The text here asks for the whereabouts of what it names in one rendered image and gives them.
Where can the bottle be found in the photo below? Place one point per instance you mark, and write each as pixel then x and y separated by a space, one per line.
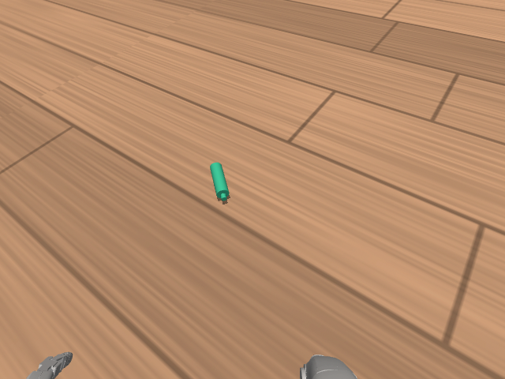
pixel 219 180

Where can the left robot hand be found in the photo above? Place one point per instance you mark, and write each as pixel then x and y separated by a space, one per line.
pixel 51 366

